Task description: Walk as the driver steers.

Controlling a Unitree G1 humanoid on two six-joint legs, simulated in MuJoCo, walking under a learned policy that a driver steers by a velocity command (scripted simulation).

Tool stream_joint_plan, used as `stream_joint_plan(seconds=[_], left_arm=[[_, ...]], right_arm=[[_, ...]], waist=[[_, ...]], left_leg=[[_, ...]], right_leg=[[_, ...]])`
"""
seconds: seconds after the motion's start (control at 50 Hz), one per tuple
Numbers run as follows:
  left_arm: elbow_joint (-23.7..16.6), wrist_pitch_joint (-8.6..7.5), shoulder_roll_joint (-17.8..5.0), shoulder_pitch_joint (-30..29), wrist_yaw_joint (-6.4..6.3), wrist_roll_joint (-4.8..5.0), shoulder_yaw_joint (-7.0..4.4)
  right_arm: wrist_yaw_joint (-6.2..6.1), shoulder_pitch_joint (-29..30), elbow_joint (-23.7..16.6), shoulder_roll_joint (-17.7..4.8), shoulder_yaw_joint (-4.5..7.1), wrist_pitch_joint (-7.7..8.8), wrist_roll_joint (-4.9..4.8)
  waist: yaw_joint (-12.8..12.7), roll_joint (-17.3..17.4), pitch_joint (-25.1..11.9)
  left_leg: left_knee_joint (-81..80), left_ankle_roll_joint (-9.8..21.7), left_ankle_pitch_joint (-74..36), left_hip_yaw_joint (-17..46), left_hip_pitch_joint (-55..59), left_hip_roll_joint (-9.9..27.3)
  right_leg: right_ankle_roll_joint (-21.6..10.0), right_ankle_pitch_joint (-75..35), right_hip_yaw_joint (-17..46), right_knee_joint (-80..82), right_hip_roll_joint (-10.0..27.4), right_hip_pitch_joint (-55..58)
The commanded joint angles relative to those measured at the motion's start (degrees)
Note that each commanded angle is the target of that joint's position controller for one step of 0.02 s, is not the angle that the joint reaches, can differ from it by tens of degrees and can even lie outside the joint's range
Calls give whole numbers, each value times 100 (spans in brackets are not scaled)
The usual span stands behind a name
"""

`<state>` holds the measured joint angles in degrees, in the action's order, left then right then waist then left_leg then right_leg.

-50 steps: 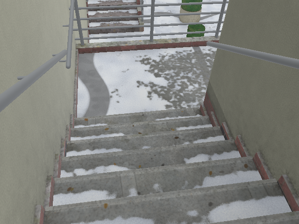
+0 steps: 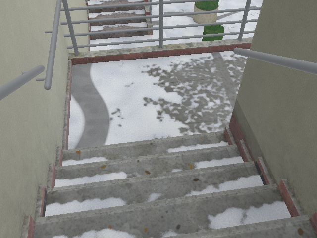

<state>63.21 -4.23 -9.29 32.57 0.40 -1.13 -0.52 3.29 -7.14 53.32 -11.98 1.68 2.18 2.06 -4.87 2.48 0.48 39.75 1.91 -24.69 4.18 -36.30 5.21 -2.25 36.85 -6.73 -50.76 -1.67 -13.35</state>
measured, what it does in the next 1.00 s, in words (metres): goes down: left foot 0.16 m lower, then right foot 0.16 m lower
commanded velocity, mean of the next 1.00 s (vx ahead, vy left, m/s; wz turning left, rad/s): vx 0.50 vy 0.00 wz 0.11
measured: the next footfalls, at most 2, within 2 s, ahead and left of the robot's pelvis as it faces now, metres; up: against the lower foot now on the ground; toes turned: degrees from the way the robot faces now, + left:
left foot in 0.12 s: +0.20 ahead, +0.14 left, -0.16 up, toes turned +3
right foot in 0.70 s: +0.52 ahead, -0.07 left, -0.32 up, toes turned -3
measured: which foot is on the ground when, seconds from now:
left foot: up 0.00-0.10, down 0.12-0.70, up 0.72-1.00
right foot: down 0.00-0.14, up 0.16-0.68, down 0.70-1.00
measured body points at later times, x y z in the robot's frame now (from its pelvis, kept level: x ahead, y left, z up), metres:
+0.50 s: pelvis +0.26 +0.06 -0.14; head +0.27 +0.07 +0.31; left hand +0.38 +0.29 -0.28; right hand +0.13 -0.15 -0.28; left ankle +0.16 +0.14 -0.84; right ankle +0.49 -0.09 -0.80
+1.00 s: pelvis +0.55 +0.02 -0.30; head +0.55 +0.03 +0.15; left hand +0.39 +0.19 -0.44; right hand +0.68 -0.19 -0.43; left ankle +0.72 +0.21 -0.96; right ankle +0.48 -0.07 -1.00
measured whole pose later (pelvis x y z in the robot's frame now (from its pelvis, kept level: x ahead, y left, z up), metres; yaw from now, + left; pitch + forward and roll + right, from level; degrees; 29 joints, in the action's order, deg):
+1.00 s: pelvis +0.55 +0.02 -0.30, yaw +9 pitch +1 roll -5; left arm 65.1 -7.6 -7.0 32.8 0.1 -6.9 2.2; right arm 4.4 -13.0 54.9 -12.0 0.5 4.7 5.9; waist -3.6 4.0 -0.7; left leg 48.7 4.7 -19.3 5.8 -45.1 7.6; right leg -3.5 28.1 -13.8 -37.8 -3.1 -10.4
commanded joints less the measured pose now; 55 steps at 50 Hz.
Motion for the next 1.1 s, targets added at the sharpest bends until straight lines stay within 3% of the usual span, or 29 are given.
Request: stream_joint_plan(seconds=[0.02,0.06,0.08,0.1,0.12,0.16,0.2,0.22,0.24,0.26,0.28,0.34,0.38,0.4,0.42,0.48,0.5,0.58,0.6,0.64,0.68,0.7,0.72,0.78,0.82,0.86,0.96,1.02,1.1], left_arm=[[-454,141,-976,-225,-207,54,-169],[-360,247,-892,44,-334,-117,-212],[144,55,-419,799,20,-676,72],[135,11,-756,630,209,-553,-56],[-192,207,-1095,-73,-213,-57,-277],[-96,217,-590,815,-314,165,-299],[-613,151,-772,-9,-394,266,-313],[-864,-72,-320,-336,208,-153,-85],[-682,-235,-333,-458,300,-125,-88],[-668,-296,-382,-310,304,-126,-116],[-816,137,-852,-982,-91,11,-360],[-1116,412,-574,-1718,-100,-96,-313],[-612,497,-267,-1018,-67,-123,-225],[-708,461,-451,-1306,-55,-75,-279],[-778,70,200,-1395,427,-797,165],[-1194,-114,-379,-2673,517,-556,92],[-1328,40,-704,-3105,270,35,-137],[-1577,253,-519,-3626,119,96,-93],[-1723,164,-465,-3551,421,-850,137],[-1601,107,-554,-3239,434,-790,53],[-941,35,-849,-1491,389,-400,-118],[-467,-13,-1234,338,385,-399,-314],[-375,82,-1780,994,457,-348,-421],[-303,128,-1187,-24,426,-589,-344],[-624,-22,174,-1192,286,-700,147],[-605,-241,238,-1060,113,-400,190],[127,-491,121,358,-89,-558,286],[-57,-447,120,-116,40,-713,403],[169,-409,-372,369,-23,-465,314]], right_arm=[[-89,1097,-575,-347,55,-94,-260],[-84,1069,-548,-279,39,-74,-307],[83,-189,-127,-255,-116,65,623],[74,-639,-22,-405,62,107,637],[-103,-658,345,-534,170,69,-246],[-187,-2380,881,-1090,308,119,-214],[-191,-2935,817,-1336,381,41,-413],[250,-3411,1012,-1694,423,202,447],[357,-2655,938,-1258,416,228,622],[397,-2063,776,-771,258,227,582],[-79,-1537,680,-277,77,109,-272],[-383,-1149,515,-382,-37,323,-348],[-402,-1496,592,-891,153,326,-219],[-479,-1747,720,-559,109,340,-325],[-237,-2451,968,228,-194,588,616],[-156,-2902,979,43,-272,544,571],[-279,-1848,457,-675,-6,420,-570],[-384,-2528,583,-479,-3,146,-92],[-196,-3356,1072,-237,-219,362,489],[-93,-3289,1122,-217,-149,394,302],[166,-2893,1155,-662,-85,259,461],[460,-3145,1337,-563,-68,217,586],[544,-4055,1330,64,-127,258,304],[227,-1540,130,-302,-105,387,-62],[38,-1788,277,-152,-86,365,265],[107,-1790,431,135,-99,241,450],[125,-967,0,157,-175,283,429],[128,-659,-72,-46,-190,149,341],[183,477,-586,-382,-119,100,398]], waist=[[-151,-678,769],[-339,-776,1198],[163,-154,1356],[420,-241,1203],[368,-231,810],[523,1378,-871],[1167,1444,-1759],[1633,1059,-747],[1225,-41,569],[759,-271,447],[280,232,282],[13,116,692],[-93,610,19],[-11,507,171],[675,-346,936],[851,-151,328],[677,-237,12],[1271,65,1066],[1251,150,1381],[1236,-158,1067],[335,-587,511],[-355,-970,-370],[-165,-2090,-2187],[-398,-182,-163],[642,192,504],[579,-216,547],[241,-242,432],[490,-510,477],[190,-247,1124]], left_leg=[[-439,-121,587,-354,925,-255],[-1437,-88,1077,-257,869,-58],[-2085,217,489,419,1124,625],[-2178,247,1026,-108,1690,352],[-2541,117,1322,-748,2524,-230],[-61,615,-2294,40,6296,845],[-597,1336,587,1786,6677,1961],[-1458,2079,3590,3073,5655,2002],[-1676,1625,3707,2317,4396,1541],[-1667,1688,3739,2097,3130,1543],[-1514,1304,3045,1561,2621,1428],[-2039,932,2106,503,744,503],[-1649,1006,1200,438,952,596],[-1367,1026,1761,660,1727,611],[-1018,1245,3000,467,2185,739],[-622,1308,3956,406,1541,316],[-742,1003,4526,617,891,195],[128,953,3796,521,1830,110],[419,1186,3930,1193,2463,618],[1001,1300,3185,1332,2963,519],[2443,1147,2685,878,1787,165],[4082,649,2894,402,164,-419],[7209,181,7133,-79,-947,-1048],[6662,255,5459,424,-3104,-321],[3913,560,3095,890,-1314,416],[2551,611,2314,541,-477,398],[885,228,526,755,-1742,591],[406,284,-920,-128,910,195],[-582,315,782,-26,-200,321]], right_leg=[[-826,-1683,1462,1083,1220,-989],[-856,-2188,1506,602,1204,-388],[-757,-1663,2363,102,1882,-308],[-937,-2226,2225,-167,1881,-232],[-916,-3065,1044,-1387,967,-250],[-503,1331,468,-5185,-14,-2855],[-436,840,534,-6920,51,-4881],[-270,89,1192,-7429,33,-5939],[-376,-1277,1546,-6827,208,-6168],[-459,-2189,1663,-5948,656,-5468],[-237,-1468,1004,-4886,601,-4587],[91,-3548,857,-1193,603,-2892],[56,-4552,595,-1563,439,-1829],[-6,-5051,1050,-1244,702,-2713],[-39,-6540,1793,-225,988,-4328],[-199,-7654,921,1441,736,-3053],[-147,-7470,496,1231,343,-1371],[-12,-6051,435,2157,354,-1816],[-165,-5260,1013,2849,891,-2528],[-186,-4832,795,3395,853,-1899],[-242,-5778,387,3491,689,987],[-702,-6154,380,2667,811,3713],[-2100,-9469,1423,765,2111,5833],[-1768,-3937,2419,2672,2714,3172],[-1423,-4159,1615,3076,2145,-53],[-1486,-3828,899,3541,1807,-1001],[-1215,-4181,931,2396,1966,519],[-783,-2767,-54,2103,1234,-1758],[-779,-2934,496,1519,1879,41]])
Velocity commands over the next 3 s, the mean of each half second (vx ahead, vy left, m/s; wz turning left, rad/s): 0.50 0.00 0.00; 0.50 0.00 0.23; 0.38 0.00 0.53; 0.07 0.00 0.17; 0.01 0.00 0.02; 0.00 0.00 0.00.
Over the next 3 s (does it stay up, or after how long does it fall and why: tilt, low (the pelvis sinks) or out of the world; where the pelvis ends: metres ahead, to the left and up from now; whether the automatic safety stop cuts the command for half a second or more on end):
stays up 0.95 0.13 -0.50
